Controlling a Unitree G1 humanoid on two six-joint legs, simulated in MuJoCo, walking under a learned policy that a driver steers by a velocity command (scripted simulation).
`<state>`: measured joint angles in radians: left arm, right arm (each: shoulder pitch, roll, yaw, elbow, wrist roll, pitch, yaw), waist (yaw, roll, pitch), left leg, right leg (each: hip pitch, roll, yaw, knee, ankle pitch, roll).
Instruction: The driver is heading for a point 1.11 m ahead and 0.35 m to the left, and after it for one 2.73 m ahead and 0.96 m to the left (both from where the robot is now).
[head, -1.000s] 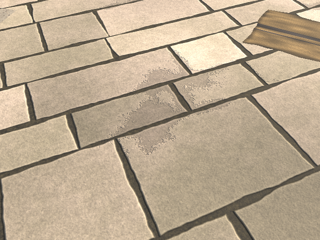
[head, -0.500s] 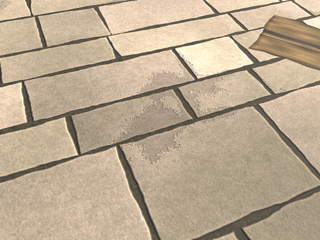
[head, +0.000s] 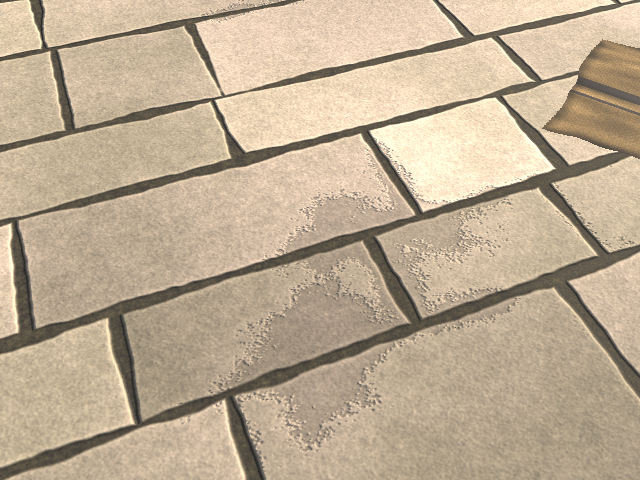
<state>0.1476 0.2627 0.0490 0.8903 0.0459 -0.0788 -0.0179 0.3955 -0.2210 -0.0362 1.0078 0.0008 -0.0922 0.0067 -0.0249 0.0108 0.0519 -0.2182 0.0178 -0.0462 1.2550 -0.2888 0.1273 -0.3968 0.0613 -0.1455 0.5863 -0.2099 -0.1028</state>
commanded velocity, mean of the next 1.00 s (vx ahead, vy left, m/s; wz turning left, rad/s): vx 0.99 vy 0.00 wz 0.65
